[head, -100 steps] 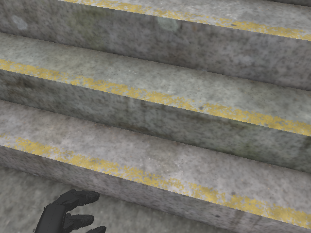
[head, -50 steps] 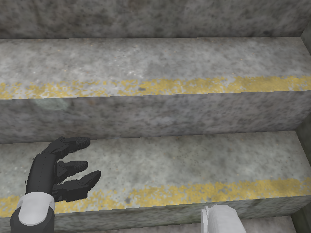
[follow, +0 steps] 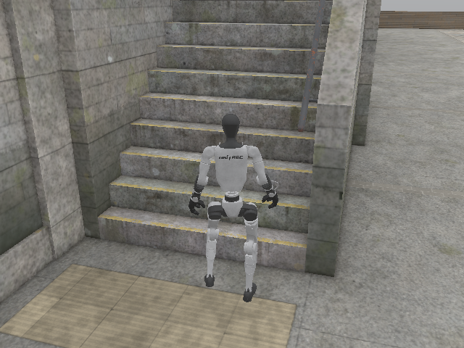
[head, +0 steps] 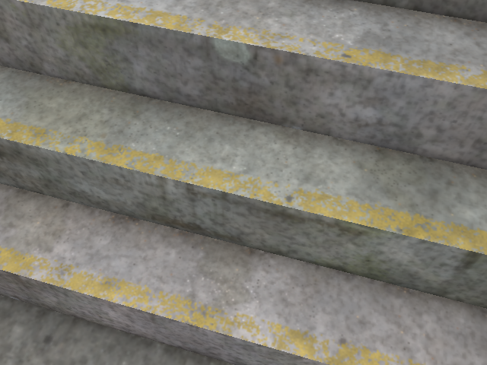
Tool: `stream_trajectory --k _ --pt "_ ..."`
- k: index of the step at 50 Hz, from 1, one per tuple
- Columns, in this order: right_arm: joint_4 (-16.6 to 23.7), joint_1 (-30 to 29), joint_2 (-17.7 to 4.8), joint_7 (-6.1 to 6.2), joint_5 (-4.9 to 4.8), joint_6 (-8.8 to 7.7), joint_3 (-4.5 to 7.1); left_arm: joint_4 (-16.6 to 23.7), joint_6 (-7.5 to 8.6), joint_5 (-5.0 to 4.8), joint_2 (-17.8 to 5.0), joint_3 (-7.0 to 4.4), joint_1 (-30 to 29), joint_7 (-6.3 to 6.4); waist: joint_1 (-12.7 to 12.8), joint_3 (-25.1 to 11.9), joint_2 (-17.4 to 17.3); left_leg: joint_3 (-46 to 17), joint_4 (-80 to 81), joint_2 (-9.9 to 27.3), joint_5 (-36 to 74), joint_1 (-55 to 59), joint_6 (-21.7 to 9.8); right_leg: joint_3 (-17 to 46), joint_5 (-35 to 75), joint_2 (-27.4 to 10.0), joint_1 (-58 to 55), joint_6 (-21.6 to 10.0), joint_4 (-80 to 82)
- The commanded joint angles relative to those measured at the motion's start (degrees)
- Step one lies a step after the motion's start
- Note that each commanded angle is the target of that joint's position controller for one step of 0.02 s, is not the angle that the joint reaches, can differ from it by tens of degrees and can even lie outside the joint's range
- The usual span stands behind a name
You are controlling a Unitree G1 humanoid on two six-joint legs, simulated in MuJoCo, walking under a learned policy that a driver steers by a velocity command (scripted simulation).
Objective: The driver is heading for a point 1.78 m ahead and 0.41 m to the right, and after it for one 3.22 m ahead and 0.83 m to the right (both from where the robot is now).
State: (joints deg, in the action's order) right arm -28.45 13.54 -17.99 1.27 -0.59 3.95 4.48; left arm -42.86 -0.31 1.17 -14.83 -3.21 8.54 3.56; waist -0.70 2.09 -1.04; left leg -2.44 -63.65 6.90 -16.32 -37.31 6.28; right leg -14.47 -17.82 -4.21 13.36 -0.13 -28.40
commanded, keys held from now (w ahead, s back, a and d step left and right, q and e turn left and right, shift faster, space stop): q+shift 0.02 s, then e+shift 0.66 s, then w+e+shift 0.24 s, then w+q+shift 0.08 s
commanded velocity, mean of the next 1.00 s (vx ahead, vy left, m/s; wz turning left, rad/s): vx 0.14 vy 0.01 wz -0.47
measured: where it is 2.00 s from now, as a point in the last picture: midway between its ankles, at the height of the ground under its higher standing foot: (265, 304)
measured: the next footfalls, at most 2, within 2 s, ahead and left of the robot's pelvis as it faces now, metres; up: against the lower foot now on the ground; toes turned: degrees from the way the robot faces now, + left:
left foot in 0.12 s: +0.00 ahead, +0.19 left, +0.00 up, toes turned +7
right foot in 0.72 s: -0.07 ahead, -0.07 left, +0.00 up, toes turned -22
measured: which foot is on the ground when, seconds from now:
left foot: up 0.00-0.10, down 0.12-0.70, up 0.72-1.00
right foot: down 0.00-0.12, up 0.14-0.70, down 0.72-1.00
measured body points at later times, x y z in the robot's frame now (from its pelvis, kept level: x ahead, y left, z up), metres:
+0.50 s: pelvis -0.06 +0.09 +0.01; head -0.03 +0.10 +0.46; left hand +0.08 +0.37 -0.11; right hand +0.12 -0.17 -0.07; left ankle -0.04 +0.18 -0.73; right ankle -0.07 -0.04 -0.65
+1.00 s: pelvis -0.01 +0.01 +0.02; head -0.01 -0.03 +0.46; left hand +0.19 +0.24 -0.07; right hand +0.02 -0.31 -0.09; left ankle +0.15 +0.11 -0.68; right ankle -0.11 -0.05 -0.73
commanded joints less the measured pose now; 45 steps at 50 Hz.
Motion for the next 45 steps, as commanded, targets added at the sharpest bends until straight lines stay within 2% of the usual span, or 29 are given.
stream_trajectory --k 1,3,4,5,6,7,8,9,10,12,14,16,20,24,28,30,32,34,35,36,37,38,39,40,41,42,43,44,45 --pt "7.1 -6.6 -1.4 -1.25 -0.05 -1.37 -0.84 3.6 1.23 -0.92 -14.5 -3.89 -1.1 -0.67 2.6 -4.2 10.6 5.9 10.5 -1.0 -5.4 2.4 -1.6 9.4 17.5 -15.0 -5.0 -10.7 8.4" --pt "6.7 -5.5 -2.8 -1.45 0.61 -0.49 -0.52 3.4 1.84 -1.52 -14.6 -3.94 -1.0 -1.83 2.0 -6.0 11.8 6.1 18.2 -3.8 -8.8 10.1 -4.1 10.3 20.5 -15.7 -3.6 -10.2 6.4" --pt "5.9 -3.2 -2.8 -1.40 0.79 -0.18 -0.42 3.2 1.93 -2.29 -14.1 -3.62 -1.8 -2.06 0.2 -7.4 12.1 5.9 25.7 -4.9 -6.1 15.7 -6.0 9.9 22.3 -15.3 -3.2 -8.9 3.6" --pt "4.0 0.4 -3.3 -1.11 0.81 -0.07 -0.01 2.4 1.73 -3.22 -11.6 -2.73 -1.6 -1.97 -1.8 -9.0 10.6 5.9 35.3 -6.2 -1.5 24.5 -8.3 7.8 21.7 -14.0 -0.5 -6.4 -0.7" --pt "2.2 4.0 -5.3 -0.71 0.87 -0.14 0.53 1.2 1.97 -2.47 -7.3 -1.01 1.4 -2.34 -2.7 -11.3 4.3 2.6 40.5 -5.3 10.4 37.7 -10.0 4.0 17.3 -10.7 7.1 -2.4 -8.6" --pt "1.9 6.8 -9.6 -0.04 1.47 -0.58 0.76 4.0 2.56 1.61 -1.9 1.57 1.2 -3.54 -2.1 -14.5 -14.7 -15.0 36.3 10.1 45.9 54.2 -14.5 0.5 -15.0 -5.1 26.7 3.4 -26.1" --pt "1.7 4.8 -8.2 0.16 3.90 -1.62 0.01 3.3 2.69 0.31 -3.2 0.81 0.9 -3.43 -2.9 -22.0 -18.4 -20.0 37.9 19.7 44.9 43.9 -25.8 9.1 -21.9 -5.1 27.9 5.6 -34.2" --pt "2.0 2.3 -4.0 -0.80 4.45 -2.39 -1.20 2.2 1.75 -2.08 -7.8 -0.42 -1.3 -3.22 -4.2 -19.0 -10.0 -13.8 40.2 15.1 37.7 38.7 -24.4 12.5 -19.7 -5.3 24.2 5.6 -37.0" --pt "1.0 -1.8 -3.9 -1.10 4.16 -3.03 -1.33 1.8 0.86 -3.17 -6.8 -0.52 -0.6 -2.86 -1.6 -13.3 -9.9 -8.2 41.4 11.1 29.0 32.6 -20.9 12.3 -16.6 -3.6 24.1 5.2 -36.8" --pt "0.8 -9.6 -3.6 -0.60 3.13 -3.76 -1.41 -0.9 -0.89 -1.73 -7.0 -1.12 2.8 -1.12 1.5 -8.1 -8.6 -1.8 43.8 7.8 21.7 23.2 -17.4 14.6 -7.7 -1.4 19.2 6.0 -38.7" --pt "1.0 -11.2 -3.7 0.78 3.01 -4.02 -1.22 -0.8 -1.42 -2.00 -8.7 -2.24 5.3 -0.05 2.2 -6.1 -8.5 -0.4 46.5 8.8 18.3 21.5 -17.8 14.6 -4.2 1.2 20.4 6.6 -44.8" --pt "0.4 -10.2 -2.3 1.90 2.69 -4.15 -1.46 1.0 -1.61 -2.31 -8.9 -2.87 4.0 0.59 1.3 -4.6 -6.4 -1.7 48.3 11.4 13.1 24.1 -18.6 16.5 -3.1 1.2 25.5 6.8 -47.9" --pt "-1.2 -9.5 -1.3 3.24 2.31 -4.36 -1.03 4.6 -2.06 -1.49 -6.9 -3.06 3.0 0.00 1.2 -4.7 -4.8 -1.2 49.7 13.9 9.7 29.7 -19.4 17.1 -1.7 -0.5 30.3 7.9 -44.3" --pt "-3.0 -9.9 -2.6 3.46 2.28 -4.41 0.26 7.7 -2.48 -1.25 -5.1 -2.70 1.4 -1.42 0.7 -5.7 -5.3 2.7 49.9 14.1 9.4 30.7 -19.7 15.1 -1.4 -2.1 27.1 7.6 -36.1" --pt "-4.5 -10.2 -5.2 2.81 1.66 -4.59 1.74 9.9 -2.33 -1.48 -3.6 -1.95 -0.3 -2.95 0.4 -5.3 -6.4 6.0 49.3 15.2 9.4 30.5 -19.6 12.2 -5.1 -3.1 22.3 5.5 -27.6" --pt "-5.6 -10.4 -6.7 2.05 1.82 -4.55 2.41 10.4 -2.12 -1.52 -4.2 -2.20 -0.7 -4.08 0.5 -6.4 -5.4 9.1 46.4 14.6 13.5 29.9 -18.9 9.8 -5.4 -1.9 16.9 3.7 -21.5" --pt "-7.0 -9.7 -7.4 1.21 0.94 -4.42 2.86 10.9 -2.66 -1.74 -5.5 -2.67 -0.7 -4.30 0.8 -8.3 -5.9 10.6 43.6 15.4 16.6 30.8 -17.3 7.7 -3.9 -0.2 12.7 1.8 -16.2" --pt "-8.3 -9.5 -6.4 0.68 -0.48 -3.72 2.73 10.3 -3.23 -2.56 -5.7 -3.27 2.4 -3.75 2.9 -9.0 -5.7 13.6 37.7 14.9 13.6 29.3 -13.0 5.9 1.4 2.1 5.7 -1.5 -6.2" --pt "-10.2 -1.7 -4.4 -1.76 2.24 -3.09 1.91 7.6 -3.03 1.14 -6.4 -3.35 10.7 -4.78 4.6 -10.5 -2.8 18.5 28.6 10.5 0.7 26.3 -8.6 9.2 -0.2 3.2 -3.9 -2.4 4.1" --pt "-9.6 -3.2 -1.0 -2.93 3.16 -2.53 1.54 5.6 -2.73 2.03 -10.9 -4.40 15.8 -5.02 6.4 -6.5 8.6 19.2 13.7 5.5 -22.5 7.5 -5.7 23.4 -2.6 -4.6 -12.3 -6.1 7.9" --pt "-2.2 -9.8 0.9 -3.40 5.85 -2.95 0.25 7.9 -2.33 0.86 -20.5 -6.72 18.5 -4.40 7.2 -7.2 17.2 10.5 1.3 -4.4 -29.7 -12.0 -1.6 52.6 -13.8 -16.7 -15.2 -15.6 12.5" --pt "-0.7 -15.9 -2.4 -3.69 6.96 -3.31 0.75 8.2 -2.05 0.95 -20.7 -7.48 16.8 -4.16 10.2 -6.4 10.8 0.2 -3.1 -3.3 -21.4 -17.1 -2.6 55.9 -34.6 -17.9 -14.8 -18.2 20.7" --pt "0.2 -19.2 -6.0 -1.74 -0.86 -6.57 2.54 8.2 1.36 -2.92 -18.3 -6.27 11.4 -3.04 6.0 -2.1 13.0 -3.0 -3.8 -3.6 -14.0 -18.2 -4.4 55.4 -38.1 -16.7 -10.5 -19.5 21.0" --pt "-1.4 -16.7 -8.3 -0.80 -0.52 -8.18 2.96 8.9 2.35 -3.68 -15.3 -4.98 6.8 -2.31 3.0 -2.3 11.1 -3.0 -2.8 -2.5 -8.6 -16.4 -4.8 50.2 -31.8 -14.9 -9.0 -16.8 19.8" --pt "-3.0 -14.0 -8.6 -0.34 1.06 -9.15 3.10 9.8 2.51 -3.77 -13.0 -4.18 3.6 -1.82 1.1 -2.8 10.5 -3.0 0.4 -2.5 -3.6 -13.7 -4.8 45.7 -26.7 -12.5 -7.1 -14.8 19.0" --pt "-3.7 -13.5 -7.3 -0.44 2.16 -9.96 2.56 10.4 2.57 -3.26 -11.7 -3.55 3.1 -1.28 0.6 -4.0 8.4 -1.8 2.7 -3.6 1.3 -10.1 -4.6 41.8 -22.1 -10.6 -5.7 -13.9 18.3" --pt "-4.2 -14.0 -5.6 -0.57 2.50 -10.38 2.00 9.9 2.99 -2.65 -11.5 -3.40 4.1 -0.65 0.6 -5.1 6.4 -0.8 5.9 -4.7 6.6 -7.8 -4.1 39.0 -16.7 -9.1 -5.2 -13.0 17.6" --pt "-4.0 -15.9 -3.5 -0.70 2.36 -10.28 1.34 9.5 3.61 -1.90 -11.2 -2.97 5.6 -0.57 0.9 -4.5 5.1 0.1 9.0 -5.9 10.8 -6.8 -3.5 36.5 -10.8 -7.5 -5.0 -12.7 16.0" --pt "-4.2 -16.4 -2.0 -0.83 1.97 -10.39 0.59 9.1 3.96 -2.06 -11.3 -2.98 7.0 -0.53 1.1 -4.5 5.2 0.4 13.8 -7.0 12.7 -4.3 -3.0 34.7 -8.0 -6.3 -3.6 -12.4 15.2"
Over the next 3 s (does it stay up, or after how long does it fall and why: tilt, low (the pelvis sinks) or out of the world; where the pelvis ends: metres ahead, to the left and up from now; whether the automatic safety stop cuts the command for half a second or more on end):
stays up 0.70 0.08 0.42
